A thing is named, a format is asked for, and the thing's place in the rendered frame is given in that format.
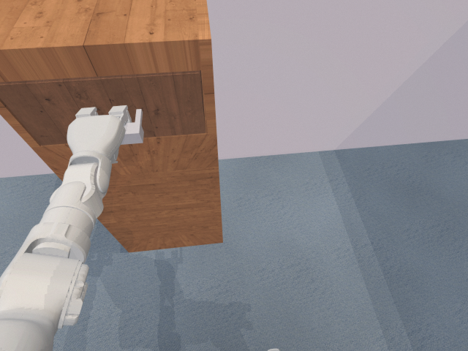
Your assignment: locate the cabinet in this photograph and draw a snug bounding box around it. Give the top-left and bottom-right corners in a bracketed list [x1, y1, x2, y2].
[0, 0, 223, 253]

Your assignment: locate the drawer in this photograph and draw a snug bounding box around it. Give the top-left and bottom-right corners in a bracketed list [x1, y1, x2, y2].
[0, 70, 205, 146]

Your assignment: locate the left robot hand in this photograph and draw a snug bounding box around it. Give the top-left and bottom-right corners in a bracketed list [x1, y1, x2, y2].
[67, 105, 132, 164]

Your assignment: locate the handle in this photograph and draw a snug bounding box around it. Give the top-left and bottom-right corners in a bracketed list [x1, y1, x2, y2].
[121, 109, 144, 145]

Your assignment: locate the left robot forearm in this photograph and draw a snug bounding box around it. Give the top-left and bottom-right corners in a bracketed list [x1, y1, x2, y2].
[0, 151, 112, 298]

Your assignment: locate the robot left upper arm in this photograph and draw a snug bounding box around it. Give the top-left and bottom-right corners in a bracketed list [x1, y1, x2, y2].
[0, 253, 89, 351]

